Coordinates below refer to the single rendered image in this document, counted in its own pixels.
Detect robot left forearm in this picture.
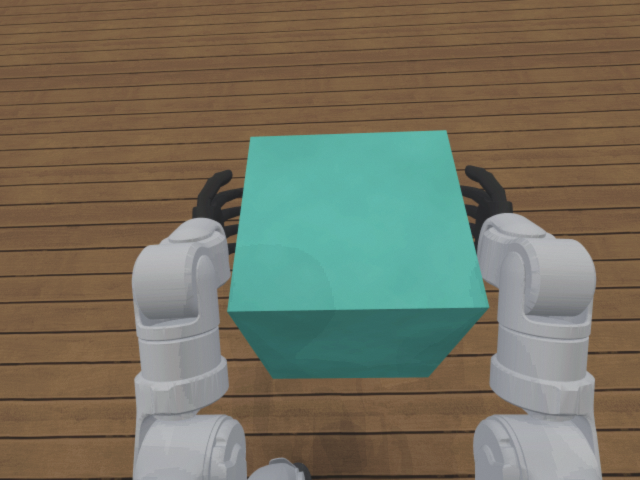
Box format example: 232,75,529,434
132,218,231,480

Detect robot left hand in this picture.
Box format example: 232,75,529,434
192,170,244,255

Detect carton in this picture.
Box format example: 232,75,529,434
227,130,489,379

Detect left robot shin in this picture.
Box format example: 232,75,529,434
269,458,296,469

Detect robot right hand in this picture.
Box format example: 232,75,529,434
460,165,513,254

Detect left robot upper arm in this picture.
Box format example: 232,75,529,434
134,414,247,480

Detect robot right forearm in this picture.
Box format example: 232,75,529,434
477,213,602,480

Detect right robot upper arm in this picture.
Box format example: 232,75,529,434
473,414,601,480

